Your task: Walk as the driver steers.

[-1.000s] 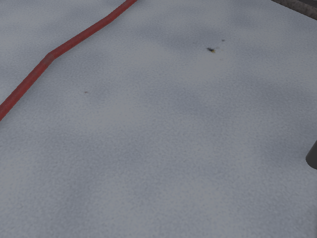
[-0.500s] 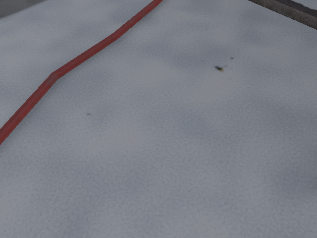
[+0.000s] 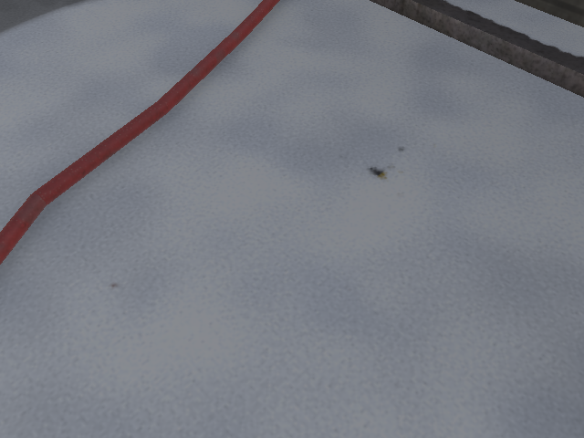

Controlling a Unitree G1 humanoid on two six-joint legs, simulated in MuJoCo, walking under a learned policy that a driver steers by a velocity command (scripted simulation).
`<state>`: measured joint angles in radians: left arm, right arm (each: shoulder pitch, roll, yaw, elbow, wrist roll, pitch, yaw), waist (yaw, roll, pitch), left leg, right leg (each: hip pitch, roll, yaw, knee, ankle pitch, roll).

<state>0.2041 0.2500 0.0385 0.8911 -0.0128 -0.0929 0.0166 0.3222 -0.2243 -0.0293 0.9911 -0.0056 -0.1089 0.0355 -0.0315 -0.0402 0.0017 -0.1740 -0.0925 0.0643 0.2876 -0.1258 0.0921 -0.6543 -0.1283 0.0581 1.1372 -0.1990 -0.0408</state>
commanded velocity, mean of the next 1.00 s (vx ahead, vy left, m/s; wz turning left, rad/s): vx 0.50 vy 0.00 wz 0.39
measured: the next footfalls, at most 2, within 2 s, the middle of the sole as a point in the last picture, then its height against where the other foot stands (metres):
right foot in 0.30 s outside the picture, level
left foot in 0.86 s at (230, 425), level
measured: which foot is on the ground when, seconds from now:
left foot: down 0.00-0.30, up 0.32-0.84, down 0.86-1.00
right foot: up 0.00-0.28, down 0.30-0.86, up 0.88-1.00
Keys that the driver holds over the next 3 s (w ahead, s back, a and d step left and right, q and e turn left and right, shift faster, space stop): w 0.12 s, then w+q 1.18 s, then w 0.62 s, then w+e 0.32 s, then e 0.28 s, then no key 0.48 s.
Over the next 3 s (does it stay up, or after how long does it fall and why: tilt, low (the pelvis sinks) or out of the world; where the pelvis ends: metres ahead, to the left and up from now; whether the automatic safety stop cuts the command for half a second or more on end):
stays up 1.19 0.57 0.00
